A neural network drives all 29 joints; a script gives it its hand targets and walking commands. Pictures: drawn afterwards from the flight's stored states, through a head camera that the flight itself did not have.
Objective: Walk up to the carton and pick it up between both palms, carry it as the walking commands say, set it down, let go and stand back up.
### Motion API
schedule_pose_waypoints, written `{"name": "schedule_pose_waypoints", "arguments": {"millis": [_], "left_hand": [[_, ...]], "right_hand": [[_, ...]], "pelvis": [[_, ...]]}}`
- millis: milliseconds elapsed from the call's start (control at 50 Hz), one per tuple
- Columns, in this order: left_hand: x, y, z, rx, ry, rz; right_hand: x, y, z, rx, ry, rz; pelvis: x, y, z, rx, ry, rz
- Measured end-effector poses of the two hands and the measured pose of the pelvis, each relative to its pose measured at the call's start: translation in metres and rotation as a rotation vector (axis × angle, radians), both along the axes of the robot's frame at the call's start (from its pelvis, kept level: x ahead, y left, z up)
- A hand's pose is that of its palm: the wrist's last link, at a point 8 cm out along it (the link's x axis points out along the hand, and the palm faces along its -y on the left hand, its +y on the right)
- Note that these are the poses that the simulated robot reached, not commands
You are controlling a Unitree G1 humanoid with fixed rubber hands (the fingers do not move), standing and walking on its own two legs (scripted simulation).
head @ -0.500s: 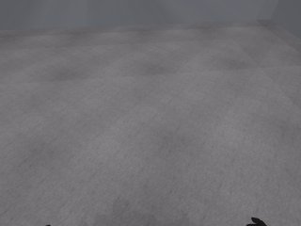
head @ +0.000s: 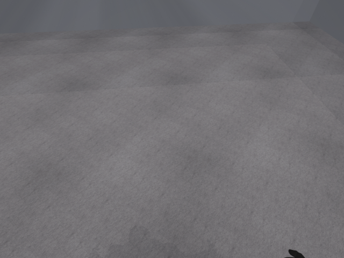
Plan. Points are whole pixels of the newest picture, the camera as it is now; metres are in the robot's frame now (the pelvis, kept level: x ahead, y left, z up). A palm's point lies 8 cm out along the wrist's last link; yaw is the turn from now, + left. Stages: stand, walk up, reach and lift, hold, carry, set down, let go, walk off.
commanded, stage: walk up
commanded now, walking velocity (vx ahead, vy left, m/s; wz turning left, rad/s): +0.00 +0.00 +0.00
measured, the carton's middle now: out of the picture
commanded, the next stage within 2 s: none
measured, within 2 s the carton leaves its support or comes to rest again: neither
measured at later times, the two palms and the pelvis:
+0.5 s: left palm out of the picture +0.06 +0.44 -0.08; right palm (267, 229) +0.21 -0.23 -0.06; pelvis -0.01 +0.06 -0.02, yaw +16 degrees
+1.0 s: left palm out of the picture -0.24 +0.43 -0.04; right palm (170, 184) +0.35 +0.01 -0.07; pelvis -0.01 +0.12 +0.00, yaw +45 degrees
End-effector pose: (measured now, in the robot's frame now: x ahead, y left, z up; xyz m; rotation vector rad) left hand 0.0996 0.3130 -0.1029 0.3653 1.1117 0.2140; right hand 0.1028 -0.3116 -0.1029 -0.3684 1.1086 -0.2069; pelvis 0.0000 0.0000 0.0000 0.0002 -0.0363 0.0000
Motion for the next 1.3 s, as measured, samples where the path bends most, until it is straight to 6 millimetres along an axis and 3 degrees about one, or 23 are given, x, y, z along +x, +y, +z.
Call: {"name": "schedule_pose_waypoints", "arguments": {"millis": [120, 180, 280, 360, 460, 580, 680, 780, 900, 980, 1060, 1120, 1180, 1300], "left_hand": [[0.002, 0.0, 0.0, 0.001, 0.001, 0.001], [0.005, 0.01, 0.005, 0.022, -0.053, 0.016], [-0.003, 0.048, 0.018, 0.093, -0.146, 0.056], [-0.014, 0.085, 0.023, 0.13, -0.188, 0.087], [-0.033, 0.126, 0.017, 0.136, -0.204, 0.155], [-0.068, 0.129, 0.021, 0.121, -0.17, 0.219], [-0.127, 0.122, 0.025, 0.162, -0.105, 0.326], [-0.203, 0.116, 0.046, 0.219, -0.061, 0.498], [-0.279, 0.116, 0.063, 0.254, 0.007, 0.667], [-0.325, 0.117, 0.064, 0.24, 0.069, 0.76], [-0.363, 0.128, 0.054, 0.211, 0.106, 0.84], [-0.385, 0.147, 0.038, 0.188, 0.102, 0.889], [-0.391, 0.163, 0.024, 0.161, 0.066, 0.931], [-0.384, 0.174, 0.01, 0.129, 0.015, 0.961]], "right_hand": [[0.001, 0.0, 0.0, -0.001, 0.001, -0.001], [0.013, -0.002, 0.002, 0.009, -0.017, 0.055], [0.053, 0.011, 0.019, -0.001, -0.083, 0.192], [0.084, 0.033, 0.033, -0.018, -0.125, 0.281], [0.107, 0.07, 0.038, -0.065, -0.157, 0.378], [0.123, 0.105, 0.043, -0.031, -0.155, 0.454], [0.153, 0.13, 0.031, 0.031, -0.177, 0.544], [0.178, 0.182, 0.019, 0.086, -0.121, 0.721], [0.213, 0.243, 0.018, 0.111, -0.081, 0.879], [0.237, 0.3, 0.026, 0.126, -0.114, 0.963], [0.252, 0.372, 0.034, 0.141, -0.175, 1.039], [0.253, 0.426, 0.038, 0.127, -0.229, 1.088], [0.243, 0.466, 0.041, 0.103, -0.22, 1.148], [0.233, 0.506, 0.045, 0.066, -0.181, 1.228]], "pelvis": [[0.002, 0.0, 0.0, 0.0, 0.001, 0.0], [-0.002, 0.001, -0.005, -0.008, 0.025, 0.038], [-0.01, 0.011, -0.011, -0.022, 0.05, 0.118], [-0.011, 0.027, -0.015, -0.02, 0.063, 0.179], [-0.01, 0.054, -0.024, -0.018, 0.082, 0.25], [-0.009, 0.063, -0.012, -0.007, 0.08, 0.349], [-0.002, 0.066, -0.015, 0.013, 0.074, 0.431], [0.0, 0.074, -0.007, -0.011, 0.07, 0.551], [-0.003, 0.091, -0.002, -0.022, 0.074, 0.691], [-0.009, 0.111, -0.002, -0.035, 0.083, 0.773], [-0.017, 0.14, -0.007, -0.057, 0.093, 0.84], [-0.025, 0.169, -0.016, -0.073, 0.095, 0.886], [-0.031, 0.187, -0.017, -0.062, 0.106, 0.949], [-0.032, 0.21, -0.013, -0.048, 0.116, 1.064]]}}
